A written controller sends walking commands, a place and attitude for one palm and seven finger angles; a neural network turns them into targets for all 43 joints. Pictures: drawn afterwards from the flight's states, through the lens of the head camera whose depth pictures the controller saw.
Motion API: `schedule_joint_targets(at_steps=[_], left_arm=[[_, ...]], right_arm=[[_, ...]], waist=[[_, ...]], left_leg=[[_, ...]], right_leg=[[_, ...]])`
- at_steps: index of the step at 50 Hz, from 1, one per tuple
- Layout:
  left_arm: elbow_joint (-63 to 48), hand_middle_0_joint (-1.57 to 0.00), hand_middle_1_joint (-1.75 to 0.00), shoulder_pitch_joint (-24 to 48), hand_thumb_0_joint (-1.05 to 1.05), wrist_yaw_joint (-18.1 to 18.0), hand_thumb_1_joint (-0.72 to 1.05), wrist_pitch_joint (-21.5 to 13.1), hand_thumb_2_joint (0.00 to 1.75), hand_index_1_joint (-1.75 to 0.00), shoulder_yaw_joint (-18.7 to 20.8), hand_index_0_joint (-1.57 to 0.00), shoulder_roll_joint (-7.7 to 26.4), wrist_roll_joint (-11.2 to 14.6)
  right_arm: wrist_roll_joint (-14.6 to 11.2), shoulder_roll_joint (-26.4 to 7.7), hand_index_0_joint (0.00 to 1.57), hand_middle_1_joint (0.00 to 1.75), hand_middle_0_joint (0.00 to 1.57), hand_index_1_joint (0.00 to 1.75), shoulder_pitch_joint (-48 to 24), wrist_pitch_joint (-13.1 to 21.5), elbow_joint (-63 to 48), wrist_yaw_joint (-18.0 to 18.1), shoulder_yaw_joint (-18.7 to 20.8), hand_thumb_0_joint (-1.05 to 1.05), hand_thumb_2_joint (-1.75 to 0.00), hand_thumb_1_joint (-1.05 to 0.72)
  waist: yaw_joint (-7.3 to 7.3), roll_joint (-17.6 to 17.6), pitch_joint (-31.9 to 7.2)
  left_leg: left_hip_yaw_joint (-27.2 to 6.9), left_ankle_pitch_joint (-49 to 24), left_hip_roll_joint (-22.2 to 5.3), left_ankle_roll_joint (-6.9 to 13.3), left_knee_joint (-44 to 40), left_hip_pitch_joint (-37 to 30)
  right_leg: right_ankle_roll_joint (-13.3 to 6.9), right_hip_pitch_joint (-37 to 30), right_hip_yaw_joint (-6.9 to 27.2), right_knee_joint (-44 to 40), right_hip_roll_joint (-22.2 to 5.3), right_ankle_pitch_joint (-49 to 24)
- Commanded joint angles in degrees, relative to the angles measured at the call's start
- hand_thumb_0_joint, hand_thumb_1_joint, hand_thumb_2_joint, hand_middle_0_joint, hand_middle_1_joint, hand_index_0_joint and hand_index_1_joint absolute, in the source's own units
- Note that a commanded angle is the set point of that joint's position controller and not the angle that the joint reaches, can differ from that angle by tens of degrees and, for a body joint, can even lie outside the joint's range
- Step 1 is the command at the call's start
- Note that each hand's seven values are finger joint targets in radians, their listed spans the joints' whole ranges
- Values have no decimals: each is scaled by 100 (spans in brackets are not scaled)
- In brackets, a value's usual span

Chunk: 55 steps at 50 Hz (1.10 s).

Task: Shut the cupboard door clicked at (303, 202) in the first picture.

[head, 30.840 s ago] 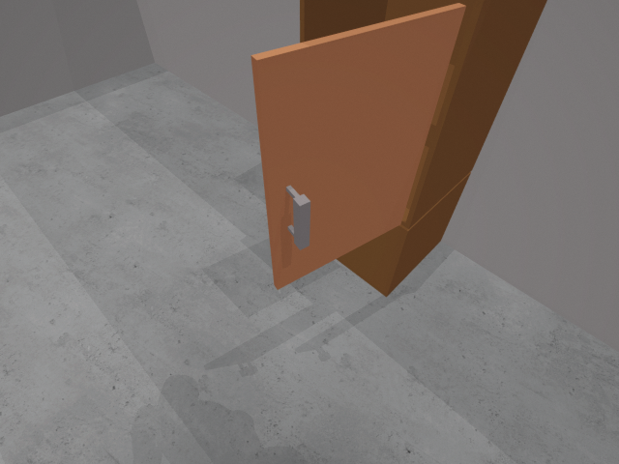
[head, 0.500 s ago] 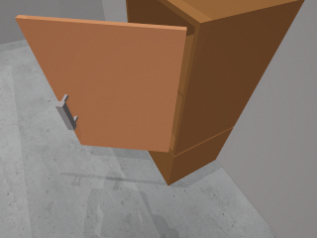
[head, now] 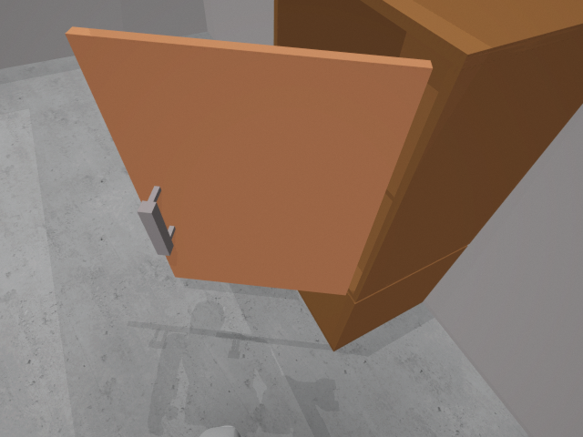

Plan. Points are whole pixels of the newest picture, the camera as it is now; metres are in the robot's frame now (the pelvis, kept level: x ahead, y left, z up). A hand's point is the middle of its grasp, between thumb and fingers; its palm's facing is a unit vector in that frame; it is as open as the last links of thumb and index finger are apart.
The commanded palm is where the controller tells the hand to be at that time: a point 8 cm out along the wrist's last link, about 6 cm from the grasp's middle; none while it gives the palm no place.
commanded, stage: shuffle to correct the standing spot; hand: left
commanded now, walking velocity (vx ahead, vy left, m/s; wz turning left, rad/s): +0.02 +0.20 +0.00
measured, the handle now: (160, 221) +0.45 +0.28 -0.05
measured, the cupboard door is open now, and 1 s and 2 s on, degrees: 57 57 57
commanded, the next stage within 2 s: come to a stop and stand still in 0.48 s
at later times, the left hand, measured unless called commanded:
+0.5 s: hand out of the picture +0.01 +0.24 -0.12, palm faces +0.06 -0.95 -0.30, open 7.4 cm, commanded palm none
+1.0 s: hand out of the picture -0.02 +0.34 -0.16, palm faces +0.07 -0.99 -0.13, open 7.4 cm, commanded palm none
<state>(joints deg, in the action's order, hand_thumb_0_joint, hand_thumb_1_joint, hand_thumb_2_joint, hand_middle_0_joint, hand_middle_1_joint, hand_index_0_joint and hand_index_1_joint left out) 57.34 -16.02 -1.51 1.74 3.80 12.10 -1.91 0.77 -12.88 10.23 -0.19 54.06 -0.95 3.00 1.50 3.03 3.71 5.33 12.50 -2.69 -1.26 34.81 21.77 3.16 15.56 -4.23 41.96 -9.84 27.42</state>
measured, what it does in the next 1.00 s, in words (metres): steps to the left: right foot, then left foot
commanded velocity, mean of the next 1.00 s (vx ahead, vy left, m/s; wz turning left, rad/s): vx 0.04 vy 0.02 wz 0.00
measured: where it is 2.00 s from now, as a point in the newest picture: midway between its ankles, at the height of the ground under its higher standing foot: outside the picture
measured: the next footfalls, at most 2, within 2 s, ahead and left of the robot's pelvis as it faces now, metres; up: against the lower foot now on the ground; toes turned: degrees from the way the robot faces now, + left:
right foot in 0.28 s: +0.04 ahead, -0.03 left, +0.00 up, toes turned -9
left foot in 0.76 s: +0.01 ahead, +0.23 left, +0.00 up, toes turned +0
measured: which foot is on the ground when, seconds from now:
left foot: down 0.00-0.28, up 0.30-0.74, down 0.76-1.00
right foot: up 0.00-0.26, down 0.28-0.78, up 0.80-1.00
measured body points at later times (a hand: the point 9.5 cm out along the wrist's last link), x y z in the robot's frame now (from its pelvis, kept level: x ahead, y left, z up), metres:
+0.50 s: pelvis +0.00 +0.05 +0.03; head +0.02 +0.00 +0.47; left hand +0.01 +0.29 -0.10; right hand +0.05 -0.19 -0.15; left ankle -0.01 +0.24 -0.61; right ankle +0.00 -0.02 -0.72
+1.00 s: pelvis -0.04 +0.15 +0.03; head -0.04 +0.20 +0.47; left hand -0.03 +0.39 -0.15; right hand -0.04 -0.07 -0.11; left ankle -0.03 +0.26 -0.72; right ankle -0.06 +0.01 -0.61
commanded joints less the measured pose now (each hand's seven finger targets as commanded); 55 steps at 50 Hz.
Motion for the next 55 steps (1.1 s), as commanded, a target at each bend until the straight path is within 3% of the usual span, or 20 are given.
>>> schedule_joint_targets(at_steps=[1,2,5,9,12,13,14,15,16,21,25,30,35,37,38,39,40,44,49,55], left_arm=[[-738,-20,-30,258,0,-141,90,19,90,-30,109,-20,324,52],[-598,-20,-30,249,0,-172,90,0,90,-30,103,-20,296,38],[-404,-20,-30,-40,0,-128,90,36,90,-30,111,-20,403,32],[-434,-20,-30,-176,0,-116,90,41,90,-30,-1,-20,207,54],[-344,-20,-30,-644,0,-147,90,-45,90,-30,-11,-20,169,40],[-331,-20,-30,-925,0,-182,90,-122,90,-30,41,-20,423,1],[-350,-20,-30,-1078,0,-230,90,-180,90,-30,156,-20,1038,-65],[-413,-20,-30,-1012,0,-206,90,-188,90,-30,136,-20,1234,17],[-459,-20,-30,-746,0,-217,90,-222,90,-30,153,-20,1100,18],[-519,-20,-30,-396,0,-149,90,-365,90,-30,74,-20,747,61],[-362,-20,-30,-773,0,-114,90,-356,90,-30,98,-20,831,53],[-352,-20,-30,-662,0,-103,90,-255,90,-30,141,-20,957,-13],[-339,-20,-30,-294,0,-58,90,-114,90,-30,122,-20,897,-48],[-272,-20,-30,-400,0,-51,90,-68,90,-30,-20,-20,429,28],[-311,-20,-30,-589,0,-27,90,-39,90,-30,-118,-20,8,62],[-408,-20,-30,-502,0,-42,90,-22,90,-30,-131,-20,-31,65],[-534,-20,-30,-207,0,-11,90,-30,90,-30,-73,-20,98,28],[-111,-20,-30,-403,0,174,90,5,90,-30,44,-20,204,-42],[-92,-20,-30,-302,0,167,90,75,90,-30,44,-20,172,-26],[-294,-20,-30,240,0,135,90,117,90,-30,-18,-20,20,19]], right_arm=[[93,-1107,20,30,20,30,930,-97,-238,138,169,0,-90,-90],[104,-896,20,30,20,30,600,-95,-249,163,131,0,-90,-90],[132,-535,20,30,20,30,59,-57,-474,202,7,0,-90,-90],[128,-575,20,30,20,30,321,-81,-405,226,35,0,-90,-90],[62,-570,20,30,20,30,390,-140,-401,187,49,0,-90,-90],[19,-374,20,30,20,30,355,-138,-442,149,36,0,-90,-90],[-12,-52,20,30,20,30,423,-156,-581,123,28,0,-90,-90],[80,-376,20,30,20,30,272,-221,-620,162,97,0,-90,-90],[104,-422,20,30,20,30,282,-300,-530,129,124,0,-90,-90],[63,-195,20,30,20,30,443,-363,-208,12,116,0,-90,-90],[37,-161,20,30,20,30,200,-370,-218,18,79,0,-90,-90],[21,-172,20,30,20,30,-56,-356,-291,7,44,0,-90,-90],[-22,31,20,30,20,30,395,-108,-69,28,-55,0,-90,-90],[0,-194,20,30,20,30,1247,48,317,110,-54,0,-90,-90],[46,-582,20,30,20,30,1510,81,365,152,28,0,-90,-90],[97,-891,20,30,20,30,1493,30,254,182,53,0,-90,-90],[179,-940,20,30,20,30,1387,-9,167,204,40,0,-90,-90],[133,-289,20,30,20,30,879,163,186,344,-115,0,-90,-90],[92,-312,20,30,20,30,1514,248,375,462,-103,0,-90,-90],[133,-382,20,30,20,30,1867,209,559,464,-39,0,-90,-90]], waist=[[-353,-1624,-616],[-243,-2092,-848],[5,-1569,-829],[-33,-1139,-865],[208,-580,-867],[363,66,-737],[374,1766,-637],[327,1301,-403],[187,787,-330],[-48,725,-402],[130,724,-545],[200,983,-357],[2,1261,-400],[-303,-76,-612],[-380,-1649,-543],[-450,-2143,-162],[-481,-1436,268],[-76,-1465,476],[-179,-955,4],[-353,-1107,-181]], left_leg=[[-1975,-1266,-1832,1539,-1751,-881],[-1775,-1161,-1508,1386,-1688,-961],[-1069,-1773,-997,1193,-1487,-717],[-1087,-2438,-1077,1367,-1347,-1037],[-915,-1679,-927,1137,-920,-590],[-649,-707,-628,791,-405,57],[-53,1317,224,199,858,1405],[-589,2102,398,-12,2067,1486],[-954,1701,322,-37,2905,1401],[-725,426,335,-268,3515,1398],[-550,403,254,-422,3273,1440],[-386,544,96,-429,2536,1120],[70,499,308,-136,-136,-959],[-166,176,-88,-169,-1359,-2131],[-1493,871,-1064,52,-1943,-1899],[-2731,1433,-1867,554,-2498,-1045],[-2990,1878,-2193,957,-2669,-380],[-1711,583,-1264,544,-2521,-290],[-1454,-1411,-1424,719,-2055,-1188],[-1476,-2123,-1567,991,-1909,-1523]], right_leg=[[-423,1724,212,3044,613,1204],[-451,1794,246,3193,545,812],[-378,1359,35,2812,560,227],[-318,692,-177,872,627,243],[-302,-417,-170,-1092,566,-1147],[-363,-1121,319,-2027,77,-1917],[-876,-1753,2430,-2520,-1619,-3070],[-1425,-1048,2824,-2546,-2295,-4155],[-1641,-653,2209,-2493,-2077,-3898],[-1000,-727,696,-2011,-863,-5047],[-1006,-1136,663,-1932,-866,-5008],[-1177,-686,883,-2268,-996,-3003],[-879,383,549,-2207,-478,-638],[-551,889,233,-1056,48,-51],[-281,1314,-93,-34,582,543],[-257,1583,98,871,884,812],[-380,1642,428,1550,753,398],[-302,1861,761,2725,762,-1153],[-135,2158,837,3060,888,-1306],[-60,1867,604,2047,759,-813]])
